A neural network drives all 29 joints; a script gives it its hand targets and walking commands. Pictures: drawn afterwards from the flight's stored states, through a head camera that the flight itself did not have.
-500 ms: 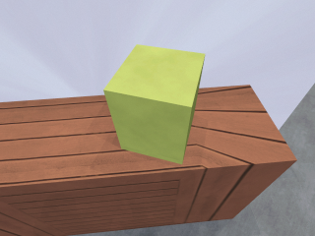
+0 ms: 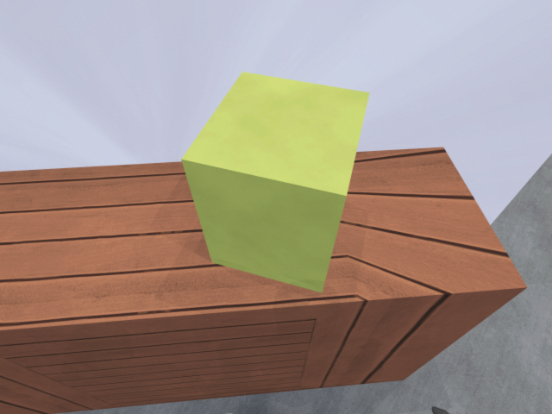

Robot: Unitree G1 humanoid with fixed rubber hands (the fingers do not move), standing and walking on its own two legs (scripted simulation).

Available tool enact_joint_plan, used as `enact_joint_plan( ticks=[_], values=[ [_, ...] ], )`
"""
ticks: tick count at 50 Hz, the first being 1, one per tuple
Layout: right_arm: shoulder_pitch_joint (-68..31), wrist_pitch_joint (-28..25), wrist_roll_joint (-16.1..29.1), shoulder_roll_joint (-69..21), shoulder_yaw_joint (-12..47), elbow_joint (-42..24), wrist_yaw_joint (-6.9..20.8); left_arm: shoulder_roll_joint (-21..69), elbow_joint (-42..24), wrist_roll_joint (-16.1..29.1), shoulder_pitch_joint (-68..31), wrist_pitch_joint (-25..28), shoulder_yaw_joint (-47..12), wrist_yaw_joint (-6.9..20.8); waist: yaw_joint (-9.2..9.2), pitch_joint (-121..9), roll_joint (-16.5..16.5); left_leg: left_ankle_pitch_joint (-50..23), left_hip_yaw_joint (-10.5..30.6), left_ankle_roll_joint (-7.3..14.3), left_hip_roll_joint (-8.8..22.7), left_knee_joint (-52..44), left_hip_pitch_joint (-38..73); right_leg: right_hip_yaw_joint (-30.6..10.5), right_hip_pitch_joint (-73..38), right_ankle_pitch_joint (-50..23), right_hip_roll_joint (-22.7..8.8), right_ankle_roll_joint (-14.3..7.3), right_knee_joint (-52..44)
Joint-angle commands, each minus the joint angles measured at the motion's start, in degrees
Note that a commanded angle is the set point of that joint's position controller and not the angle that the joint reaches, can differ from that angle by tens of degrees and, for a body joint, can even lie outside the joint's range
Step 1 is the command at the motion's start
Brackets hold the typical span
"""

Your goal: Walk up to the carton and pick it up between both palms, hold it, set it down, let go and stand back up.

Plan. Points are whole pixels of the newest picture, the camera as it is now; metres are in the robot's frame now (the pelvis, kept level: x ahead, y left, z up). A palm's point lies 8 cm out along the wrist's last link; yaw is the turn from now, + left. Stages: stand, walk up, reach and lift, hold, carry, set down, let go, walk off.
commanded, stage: walk up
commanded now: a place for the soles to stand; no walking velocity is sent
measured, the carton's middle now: (283, 185) +0.43 +0.01 +0.07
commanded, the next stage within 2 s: reach and lift in 0.50 s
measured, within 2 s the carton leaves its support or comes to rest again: neither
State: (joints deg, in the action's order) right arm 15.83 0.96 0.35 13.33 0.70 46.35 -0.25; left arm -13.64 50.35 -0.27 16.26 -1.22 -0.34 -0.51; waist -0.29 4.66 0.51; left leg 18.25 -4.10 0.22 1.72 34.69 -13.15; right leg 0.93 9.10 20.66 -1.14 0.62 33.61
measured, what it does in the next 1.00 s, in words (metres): stands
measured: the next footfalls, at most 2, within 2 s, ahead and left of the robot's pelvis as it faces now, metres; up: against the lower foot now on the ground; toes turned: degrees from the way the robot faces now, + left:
none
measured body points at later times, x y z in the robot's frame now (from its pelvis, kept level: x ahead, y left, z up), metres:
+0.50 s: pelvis -0.01 +0.00 +0.01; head -0.01 +0.00 +0.46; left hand +0.03 +0.25 -0.13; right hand +0.03 -0.25 -0.13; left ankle +0.01 +0.11 -0.73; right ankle -0.03 -0.13 -0.73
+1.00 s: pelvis -0.05 +0.00 +0.00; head -0.03 +0.02 +0.45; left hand +0.10 +0.25 -0.10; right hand +0.10 -0.22 -0.08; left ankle +0.01 +0.11 -0.73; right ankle -0.03 -0.12 -0.73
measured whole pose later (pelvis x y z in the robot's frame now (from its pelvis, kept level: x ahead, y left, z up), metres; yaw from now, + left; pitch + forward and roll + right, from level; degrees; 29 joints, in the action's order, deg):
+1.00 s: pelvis -0.05 +0.00 +0.00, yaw -2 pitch -7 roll +0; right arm 15.8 13.5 0.8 5.3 -0.7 21.2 -5.7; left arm -16.4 22.0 -0.3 10.8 -29.5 3.5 4.7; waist -1.5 9.6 2.7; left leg 12.4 -6.2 0.1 3.1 30.4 -11.1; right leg 0.1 8.7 16.1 -0.4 0.2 31.5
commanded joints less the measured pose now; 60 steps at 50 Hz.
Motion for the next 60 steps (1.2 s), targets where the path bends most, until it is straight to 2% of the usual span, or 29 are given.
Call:
enact_joint_plan(
  ticks=[1, 2, 5, 6, 9, 11, 17, 25, 26, 27, 28, 29, 30, 31, 32, 33, 35, 36, 38, 39, 40, 42, 43, 47, 49, 51, 55, 59, 60],
  values=[
    [2.4, -1.3, 0.0, 8.7, -2.5, -3.2, -0.4, -9.4, -4.6, 0.6, 1.0, 1.8, 2.4, 0.2, 0.37, -1.7, -1.4, -17.3, 5.8, 1.8, 4.5, -8.7, 2.9, -4.4, 3.3, -17.7, -4.6, -2.6, -9.4],
    [3.0, -1.6, -0.1, 9.4, -2.6, -2.8, -0.4, -9.2, -4.5, 0.6, 1.2, 1.8, 2.2, 0.0, 0.31, -2.7, 0.3, -18.4, 6.0, 2.1, 4.9, -8.8, 3.3, -4.0, 2.5, -17.5, -4.4, -2.2, -9.7],
    [2.3, -2.1, -0.2, 9.7, -2.6, -2.0, -0.4, -8.9, -3.8, 0.5, 1.4, 2.1, 1.9, -0.1, 0.34, -4.9, -0.8, -22.5, 6.0, 2.5, 5.1, -9.0, 5.4, -3.8, 0.6, -21.1, -5.1, -2.4, -9.9],
    [2.9, -2.1, -0.2, 9.2, -2.4, -1.7, -0.4, -9.2, -3.9, 0.7, 1.1, 2.1, 1.9, 0.0, 0.43, -6.0, 0.3, -21.3, 6.0, 2.3, 5.2, -9.5, 5.4, -3.2, 0.0, -19.7, -4.9, -2.5, -10.0],
    [2.7, -2.0, 0.0, 9.4, -2.4, -1.1, -0.5, -8.7, -3.4, 0.5, 0.9, 2.0, 1.8, -0.2, 0.17, -3.4, -1.3, -19.2, 6.1, 2.1, 5.0, -10.2, 3.7, -3.5, 0.5, -17.8, -5.1, -2.5, -11.4],
    [3.6, -2.0, 0.0, 9.0, -2.3, 0.1, -0.6, -8.7, -2.9, 0.6, 0.3, 1.9, 1.6, -0.1, 0.52, -1.7, -0.4, -17.0, 6.6, 1.9, 4.9, -11.9, 2.5, -3.1, 1.0, -14.8, -5.0, -2.3, -12.0],
    [3.7, -2.5, -0.1, 9.6, -2.4, 1.7, -0.7, -7.9, -0.7, 0.5, 0.7, 2.2, 1.4, -0.1, 0.08, -1.9, -1.3, -15.6, 7.1, 1.6, 4.9, -13.1, 2.5, -2.3, 0.2, -12.7, -5.1, -2.2, -13.4],
    [5.5, -2.5, -0.3, 8.3, -2.1, 4.5, -1.0, -7.7, 1.8, 0.6, 1.6, 2.2, 1.0, -0.4, 0.25, -1.2, -0.5, -14.7, 7.6, 1.1, 4.3, -13.1, 2.4, -2.0, 1.0, -11.2, -5.4, -1.8, -14.8],
    [-42.0, -5.7, -7.5, 3.9, -8.8, -6.0, 0.1, -17.2, -16.5, 3.1, -42.9, -8.5, 3.4, 0.7, 2.77, -6.5, 2.0, 1.0, 0.1, -1.4, 0.2, -2.6, -12.1, 1.8, 15.3, 2.4, -1.7, -1.9, -1.1],
    [-30.4, -2.2, -7.5, 6.0, -10.0, -1.2, 1.8, -11.9, -12.7, 3.5, -30.4, -17.4, 0.1, 0.0, 3.62, -2.3, 3.4, 7.4, -0.7, -1.6, -0.1, -0.6, -15.7, 2.1, 12.1, 6.1, -1.9, -2.4, 2.3],
    [-27.0, 0.2, -6.5, 7.0, -9.1, -7.2, 2.8, -11.7, -20.3, 3.2, -29.0, -21.9, 1.3, 0.1, 2.1, -9.9, 4.0, 5.1, -1.8, -1.7, 0.2, 1.0, -13.5, 1.8, 9.4, 3.4, -1.9, -1.9, 3.6],
    [-23.3, 1.7, -4.8, 6.3, -8.7, -9.4, 3.4, -10.9, -26.2, 2.5, -27.8, -25.4, 2.1, -0.1, 0.92, -14.3, 2.2, 3.0, -2.1, -2.1, 0.8, 2.5, -11.5, 1.4, 10.1, 0.5, -1.9, -1.9, 4.6],
    [-20.2, 2.8, -3.9, 7.3, -9.1, -9.7, 3.6, -10.1, -29.8, 1.6, -25.5, -28.2, 2.6, -0.3, 0.6, -17.8, -0.4, -0.4, -1.5, -3.2, 1.5, 3.6, -8.4, 2.8, 11.9, -3.6, -1.1, -2.3, 6.4],
    [-16.4, 3.7, -2.3, 7.4, -8.7, -9.1, 3.5, -9.7, -31.2, 0.4, -21.6, -30.5, 3.0, 0.2, 1.58, -18.5, -2.3, -3.7, -0.8, -3.7, 1.7, 4.5, -5.3, 3.7, 13.1, -7.4, -1.0, -2.5, 6.7],
    [-14.0, 4.2, -0.7, 7.0, -7.2, -9.0, 3.1, -9.6, -31.7, -1.3, -18.5, -31.5, 4.2, 0.7, 1.58, -17.6, -2.5, -9.5, -0.6, -4.1, 1.4, 5.0, -1.2, 4.2, 14.0, -13.2, -0.6, -2.2, 5.8],
    [-12.0, 4.3, 0.7, 7.5, -6.0, -9.0, 2.2, -9.6, -31.6, -2.4, -15.5, -32.5, 5.0, 1.6, 2.6, -17.6, -1.7, -12.6, -0.5, -4.4, 1.0, 5.1, 3.4, 4.4, 13.9, -17.5, -0.3, -1.7, 4.2],
    [-8.2, 5.0, 3.3, 8.6, -3.9, -10.0, 0.2, -9.7, -33.2, -4.5, -8.4, -33.7, 6.3, 3.4, 1.84, -14.0, -1.0, -14.9, -1.0, -3.8, 0.0, 2.8, 10.0, 4.1, 10.8, -21.1, 0.6, -0.8, -0.1],
    [-7.1, 5.5, 4.5, 8.9, -3.1, -12.1, -0.7, -10.3, -35.0, -5.0, -6.0, -33.9, 7.3, 3.7, 0.85, -12.2, -0.9, -15.1, -1.5, -3.4, -0.5, 0.5, 11.2, 4.3, 8.5, -20.8, 1.5, -0.5, -2.1],
    [-6.7, 6.5, 4.4, 7.4, -3.0, -14.4, -2.2, -10.0, -35.9, -5.4, -4.9, -34.1, 7.3, 4.0, 0.69, -7.1, -1.7, -12.6, -2.1, -3.3, -1.0, -3.2, 11.6, 3.9, 8.7, -16.4, 1.9, -0.6, -5.6],
    [-8.3, 6.9, 3.7, 6.1, -3.2, -17.6, -2.7, -10.9, -36.9, -5.1, -7.0, -33.5, 7.9, 3.9, 0.16, -5.5, -2.4, -10.0, -2.6, -2.9, -1.5, -4.5, 9.9, 3.5, 8.3, -12.8, 1.5, -0.4, -6.7],
    [-8.5, 7.7, 2.9, 4.0, -2.7, -19.7, -3.4, -11.0, -36.0, -4.6, -7.7, -33.1, 7.9, 4.1, 0.33, -2.5, -1.0, -5.6, -3.6, -2.3, -1.7, -6.0, 8.1, 2.3, 8.4, -8.6, 0.8, -0.4, -8.7],
    [-7.7, 9.0, 1.3, 1.2, -2.6, -24.3, -4.6, -11.7, -35.2, -3.8, -8.7, -32.1, 8.7, 4.5, -0.59, -0.8, -0.7, -3.5, -4.7, -1.7, -1.9, -8.4, 7.4, 1.0, 7.3, -7.9, 0.1, -0.1, -10.6],
    [-7.7, 9.9, 1.3, 0.0, -2.8, -25.4, -4.9, -12.1, -36.1, -3.7, -10.0, -31.3, 8.9, 4.6, -1.05, 0.0, -1.9, -1.3, -5.2, -1.6, -1.8, -9.3, 7.1, 1.0, 7.0, -3.8, 0.2, -0.3, -11.6],
    [-6.0, 11.1, -0.2, -3.8, -2.7, -33.5, -5.8, -13.5, -37.8, -1.0, -13.8, -27.1, 8.1, 5.1, -0.99, 0.1, -1.7, 2.5, -6.1, -0.8, -1.1, -10.5, 6.4, -0.3, 7.8, 1.4, -0.5, -0.4, -13.2],
    [-5.1, 10.5, -0.2, -4.4, -3.3, -36.3, -6.0, -13.9, -41.0, 0.2, -15.2, -24.8, 7.4, 4.5, -0.76, -1.8, -5.2, 3.1, -5.9, -1.1, -0.3, -10.8, 6.9, 0.2, 7.5, 1.3, -0.1, -0.9, -12.2],
    [-4.0, 9.6, -0.6, -5.2, -3.2, -39.7, -6.3, -14.7, -41.7, 2.0, -14.2, -22.7, 7.4, 4.8, -0.75, -3.2, -3.3, 2.5, -6.0, -0.5, -0.1, -10.7, 6.5, -0.2, 6.8, -0.4, -0.3, -0.8, -12.2],
    [-1.9, 7.6, -0.3, -5.7, -3.9, -42.4, -6.7, -14.7, -44.4, 4.6, -11.3, -20.1, 6.3, 4.3, -0.67, -5.7, -6.4, 0.9, -5.3, -1.0, 1.1, -12.9, 6.4, 0.9, 3.9, -4.0, 1.0, -0.9, -11.5],
    [0.5, 7.2, -0.6, -6.9, -3.9, -44.5, -7.6, -14.7, -43.3, 7.2, -7.4, -18.8, 5.5, 4.6, -0.16, -6.8, -2.4, -0.9, -5.1, -0.4, 1.4, -14.3, 5.8, 0.9, 0.9, -6.7, 1.5, -0.3, -12.4],
    [1.1, 7.4, -0.6, -7.0, -4.0, -44.4, -7.9, -15.4, -43.7, 7.2, -7.1, -18.5, 5.9, 4.8, -0.56, -6.2, -3.0, -1.5, -4.9, -0.5, 1.4, -15.0, 5.0, 0.8, 0.0, -7.6, 1.7, -0.4, -12.4]
  ],
)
